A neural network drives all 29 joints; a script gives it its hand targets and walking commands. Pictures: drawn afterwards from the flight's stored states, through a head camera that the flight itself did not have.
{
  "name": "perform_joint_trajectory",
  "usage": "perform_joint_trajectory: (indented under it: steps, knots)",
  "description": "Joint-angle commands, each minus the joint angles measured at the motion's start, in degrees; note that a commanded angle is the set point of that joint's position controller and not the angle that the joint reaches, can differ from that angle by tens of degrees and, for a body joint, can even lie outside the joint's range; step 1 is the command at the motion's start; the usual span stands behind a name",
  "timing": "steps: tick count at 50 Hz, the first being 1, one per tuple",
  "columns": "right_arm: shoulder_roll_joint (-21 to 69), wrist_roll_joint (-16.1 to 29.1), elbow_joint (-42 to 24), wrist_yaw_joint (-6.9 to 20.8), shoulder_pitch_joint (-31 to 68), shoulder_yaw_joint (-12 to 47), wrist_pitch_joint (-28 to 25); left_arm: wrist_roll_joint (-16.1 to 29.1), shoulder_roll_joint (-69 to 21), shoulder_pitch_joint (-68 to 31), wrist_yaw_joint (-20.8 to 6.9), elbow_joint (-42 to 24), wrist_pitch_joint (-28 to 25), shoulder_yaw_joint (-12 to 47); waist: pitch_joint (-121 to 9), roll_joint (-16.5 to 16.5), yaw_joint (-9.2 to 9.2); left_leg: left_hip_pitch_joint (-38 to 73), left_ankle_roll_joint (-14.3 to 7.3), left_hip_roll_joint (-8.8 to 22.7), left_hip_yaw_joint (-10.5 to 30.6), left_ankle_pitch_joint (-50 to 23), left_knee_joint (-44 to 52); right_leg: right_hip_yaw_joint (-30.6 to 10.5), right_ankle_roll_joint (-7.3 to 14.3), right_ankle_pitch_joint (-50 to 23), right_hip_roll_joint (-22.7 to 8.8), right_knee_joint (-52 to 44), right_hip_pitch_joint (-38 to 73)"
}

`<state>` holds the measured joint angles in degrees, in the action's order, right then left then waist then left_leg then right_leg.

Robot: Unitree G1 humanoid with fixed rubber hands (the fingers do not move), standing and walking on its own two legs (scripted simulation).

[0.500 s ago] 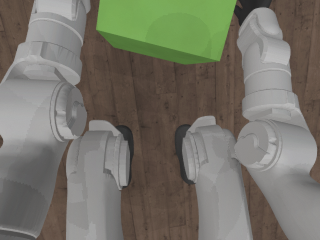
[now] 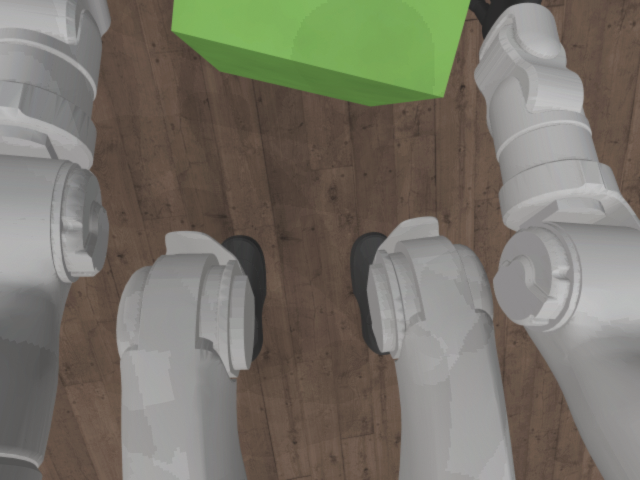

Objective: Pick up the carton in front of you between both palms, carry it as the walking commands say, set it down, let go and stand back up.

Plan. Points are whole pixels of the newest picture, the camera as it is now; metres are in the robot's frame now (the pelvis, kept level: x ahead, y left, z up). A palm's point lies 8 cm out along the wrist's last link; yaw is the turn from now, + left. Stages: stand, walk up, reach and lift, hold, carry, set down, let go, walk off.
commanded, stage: set down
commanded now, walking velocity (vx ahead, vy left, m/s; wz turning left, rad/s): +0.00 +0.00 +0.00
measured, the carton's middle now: out of the picture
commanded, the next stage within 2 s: let go in 1.10 s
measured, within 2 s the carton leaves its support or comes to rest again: neither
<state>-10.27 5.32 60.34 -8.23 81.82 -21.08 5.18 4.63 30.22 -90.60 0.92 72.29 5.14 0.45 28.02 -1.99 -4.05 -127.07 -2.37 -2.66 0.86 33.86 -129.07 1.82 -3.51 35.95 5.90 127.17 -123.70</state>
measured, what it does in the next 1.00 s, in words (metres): rises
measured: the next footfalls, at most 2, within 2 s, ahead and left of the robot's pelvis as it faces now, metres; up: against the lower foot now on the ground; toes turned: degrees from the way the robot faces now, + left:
none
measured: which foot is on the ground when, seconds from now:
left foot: down 0.00-1.00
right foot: down 0.00-1.00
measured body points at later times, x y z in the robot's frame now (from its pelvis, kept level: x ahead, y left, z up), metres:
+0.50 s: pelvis +0.00 +0.00 +0.09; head +0.35 +0.02 +0.37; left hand +0.60 +0.20 -0.02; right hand +0.55 -0.17 -0.03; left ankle +0.11 +0.10 -0.33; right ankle +0.11 -0.12 -0.33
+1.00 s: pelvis +0.02 +0.01 +0.22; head +0.35 +0.03 +0.52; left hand +0.61 +0.21 +0.12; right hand +0.55 -0.19 +0.11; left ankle +0.11 +0.10 -0.33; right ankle +0.11 -0.12 -0.33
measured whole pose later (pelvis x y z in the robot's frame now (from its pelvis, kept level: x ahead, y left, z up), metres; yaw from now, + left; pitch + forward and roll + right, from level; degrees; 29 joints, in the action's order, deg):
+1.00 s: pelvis +0.02 +0.01 +0.22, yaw +1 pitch +46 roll -4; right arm -7.0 3.3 37.7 -9.0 64.5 -21.5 15.3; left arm -0.6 27.9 -79.4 -5.0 57.4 15.0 -7.9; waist 1.4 2.3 -5.9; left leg -103.6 -1.7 -3.4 2.6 23.9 -82.1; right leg 0.0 -1.9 25.0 3.4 80.1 -100.9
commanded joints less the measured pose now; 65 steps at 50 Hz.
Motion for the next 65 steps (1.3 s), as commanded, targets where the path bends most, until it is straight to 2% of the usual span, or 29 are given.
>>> perform_joint_trajectory:
  steps: [1,2,6,8,9,11,12,13,15,16,17,18,19,20,21,24,25,32,34,35,38,39,42,48,49,56,57,63,65]
  knots:
    - [-10.8,4.1,-5.5,-1.5,16.2,2.6,-1.9,10.3,5.8,-29.4,-1.3,-11.6,-1.5,7.5,-75.2,15.5,-7.41,42.9,2.7,3.4,6.3,-25.6,7.7,2.4,1.5,-25.3,-3.3,-8.0,20.3]
    - [-12.0,4.3,-8.5,-2.1,15.5,2.3,-1.5,10.4,7.7,-27.4,-1.4,-9.7,-0.4,7.4,-74.0,14.1,-10.17,44.8,2.6,3.1,6.3,-20.7,9.0,3.1,1.5,-20.8,-4.1,-8.8,19.6]
    - [-8.2,6.0,-11.7,-2.4,15.6,5.6,0.7,8.8,10.7,-21.1,-2.6,-2.9,1.7,4.8,-76.1,9.6,-3.36,40.6,1.9,1.7,3.4,-18.3,10.8,3.0,1.2,-20.9,-3.6,-11.3,29.5]
    - [-9.8,1.6,-17.6,-3.7,12.4,2.0,1.7,8.7,9.2,-22.4,-2.7,-10.3,2.0,5.9,-89.2,10.7,-8.13,46.7,2.2,0.8,2.9,-22.7,10.5,2.8,1.1,-24.7,-2.6,-13.6,34.5]
    - [-6.3,4.4,-18.6,-3.9,11.2,4.6,2.2,7.2,12.6,-21.4,-2.3,-12.0,1.9,4.6,-94.0,10.9,-3.98,48.5,2.1,0.6,1.5,-25.3,11.5,3.3,0.9,-29.9,-2.2,-12.4,39.2]
    - [-4.3,2.8,-23.1,-4.7,8.2,4.3,4.4,5.1,11.2,-17.5,-1.7,-17.5,3.4,1.2,-100.7,7.8,-4.8,48.5,1.4,0.5,0.4,-27.9,13.8,3.0,0.4,-33.0,-1.7,-14.8,43.4]
    - [-1.7,4.2,-26.2,-4.5,8.7,4.9,4.9,1.2,12.7,-13.9,-1.8,-13.0,4.3,-2.5,-98.7,9.1,0.57,47.6,0.3,0.4,-0.1,-27.0,15.3,1.5,0.1,-33.3,-0.7,-15.8,44.0]
    - [-4.6,1.4,-26.7,-4.5,10.4,3.0,5.0,3.0,11.2,-15.9,-1.9,-16.7,4.7,-2.0,-94.1,7.2,-2.6,42.4,0.8,-0.8,-0.1,-25.0,16.5,1.9,0.1,-31.1,-0.9,-17.8,43.0]
    - [-1.6,3.1,-27.0,-5.0,6.5,5.3,6.4,0.1,12.5,-15.5,-2.5,-15.2,5.8,-4.0,-93.6,6.5,-1.72,45.9,0.3,-0.8,-0.8,-24.8,18.2,2.0,-0.6,-28.6,0.1,-21.0,40.0]
    - [-2.2,2.1,-24.3,-4.3,5.0,2.5,7.0,-0.4,8.3,-14.5,-3.1,-13.8,6.0,-3.1,-89.3,12.6,1.01,47.6,0.4,-0.8,-0.2,-25.3,20.3,2.2,0.0,-27.4,-0.4,-21.3,35.5]
    - [0.3,1.6,-19.3,-3.7,1.3,3.1,7.5,-1.7,8.6,-13.7,-3.3,-10.6,5.7,-4.8,-81.0,10.4,-1.67,44.1,0.2,-0.6,-0.4,-19.6,22.9,2.2,-0.3,-22.2,0.7,-24.3,31.5]
    - [-0.9,0.5,-18.9,-3.4,3.2,1.5,7.7,-2.4,7.7,-14.0,-4.2,-11.6,5.2,-8.1,-70.8,11.5,1.64,35.7,0.3,-0.6,-0.6,-15.7,23.6,1.1,0.4,-17.9,-0.8,-24.8,26.4]
    - [0.3,-2.2,-23.1,-3.7,3.8,0.5,6.8,-2.6,7.2,-15.4,-4.1,-14.1,4.5,-7.7,-75.4,8.4,-3.52,37.5,0.3,0.3,0.6,-18.2,25.0,2.8,-0.9,-21.4,-0.1,-25.7,28.1]
    - [-0.3,0.2,-18.5,-3.4,4.5,1.7,6.8,-3.0,5.3,-13.6,-4.6,-12.0,4.7,-6.9,-74.9,11.8,-0.47,37.8,1.3,0.5,-0.4,-16.5,25.5,0.9,0.4,-21.0,-0.4,-27.0,28.8]
    - [-1.9,-2.2,-20.1,-3.7,3.3,0.2,6.0,-1.8,6.8,-15.5,-4.5,-13.9,4.2,-7.3,-78.2,9.7,-5.66,38.4,1.6,0.2,-0.8,-15.4,26.3,2.1,0.3,-22.0,0.0,-27.2,34.7]
    - [-2.5,-1.4,-22.3,-3.5,4.5,-1.5,6.8,-3.0,6.6,-14.6,-5.2,-12.7,5.8,-6.5,-81.1,11.3,-6.52,45.9,1.4,0.6,0.8,-15.5,30.3,4.1,-0.1,-20.0,-1.1,-29.6,30.5]
    - [-3.0,-2.7,-22.7,-3.2,4.6,-1.8,7.0,-4.4,5.0,-13.3,-5.2,-12.1,6.4,-6.0,-81.2,13.9,-2.55,47.7,1.9,-0.3,0.1,-16.3,32.7,4.1,0.2,-19.0,-1.4,-31.6,30.9]
    - [-2.3,-3.6,-19.5,-1.0,-3.0,-3.3,6.5,-4.0,4.5,-9.9,-4.7,-11.8,6.3,-7.3,-86.0,13.9,-6.38,58.2,2.4,-0.6,1.7,-22.4,37.7,5.3,0.1,-19.4,-1.8,-36.7,28.7]
    - [0.5,-1.3,-25.4,-0.7,0.4,0.7,6.4,-5.3,5.3,-9.3,-4.7,-11.9,6.4,-8.9,-86.7,9.4,-2.07,54.9,1.7,-0.6,1.5,-24.4,38.7,5.2,-1.2,-23.5,-1.8,-37.8,32.3]
    - [-3.2,-3.9,-25.8,-0.5,-0.1,-1.4,6.5,-3.3,3.6,-11.0,-4.9,-16.1,6.5,-7.3,-90.7,13.0,-6.14,56.9,2.7,-1.1,0.6,-23.7,40.6,5.8,-0.1,-25.0,-0.9,-38.6,37.0]
    - [-2.3,-1.9,-30.2,-1.2,-2.9,-0.1,8.0,-3.6,7.2,-11.7,-4.1,-22.0,7.4,-6.9,-99.9,12.0,-6.43,71.0,2.3,-0.8,2.4,-29.5,46.0,6.3,-0.8,-26.0,-1.0,-43.8,38.6]
    - [-3.3,-0.8,-32.0,-1.2,-0.7,0.1,8.8,-4.9,7.1,-12.1,-4.4,-19.9,8.3,-7.7,-96.7,14.9,-1.45,71.7,2.2,-1.2,1.1,-30.0,44.0,4.9,-0.7,-22.7,-1.6,-45.0,36.1]
    - [-5.9,-0.6,-35.9,-1.3,0.9,0.9,9.7,-3.4,7.8,-13.2,-4.4,-27.0,8.9,-7.0,-102.1,14.2,-5.36,75.1,2.8,-1.0,0.8,-29.1,48.8,4.7,-0.4,-25.4,-0.8,-48.7,44.9]
    - [-3.1,-3.6,-25.4,-0.4,-9.4,-1.9,8.6,-6.5,2.3,-2.1,-6.9,-18.6,8.7,-9.8,-85.1,14.4,-4.62,71.6,3.8,-0.4,1.6,-34.1,56.0,2.7,0.2,-29.5,-1.8,-57.5,43.3]
    - [1.7,-4.4,-28.1,0.2,-9.1,-2.0,8.3,-8.5,2.7,0.1,-7.6,-14.1,8.3,-10.0,-82.6,8.9,-4.33,72.1,2.1,0.1,3.4,-33.8,57.0,4.4,-1.5,-29.4,-1.6,-57.7,41.9]
    - [0.7,-6.2,-27.4,2.6,-13.3,-1.1,4.9,-8.5,0.4,2.6,-6.7,-20.9,4.3,-12.0,-86.1,11.1,-3.04,80.2,3.3,-0.5,1.8,-39.4,66.1,2.3,-0.1,-32.6,-1.8,-67.3,50.1]
    - [-1.0,-8.6,-29.6,2.2,-15.2,-4.1,4.4,-8.0,-0.3,2.1,-6.6,-19.0,5.0,-12.4,-84.1,10.9,-7.14,78.1,3.4,-0.3,3.0,-37.7,66.1,2.9,0.3,-33.1,-2.0,-66.5,50.9]
    - [-3.2,-9.1,-31.1,7.2,-27.4,-0.5,4.3,-13.2,-4.2,19.1,-1.3,-29.0,5.0,-16.5,-92.3,13.7,1.27,96.1,5.0,-0.5,2.5,-46.8,71.5,2.0,1.1,-33.6,-2.4,-72.0,59.3]
    - [-3.7,-11.9,-29.5,9.2,-36.8,0.8,2.6,-12.4,-11.2,25.7,0.4,-30.5,4.5,-15.5,-89.3,10.7,-4.06,95.5,5.2,-0.2,3.0,-49.2,73.7,3.2,1.7,-38.1,-2.0,-73.7,62.4]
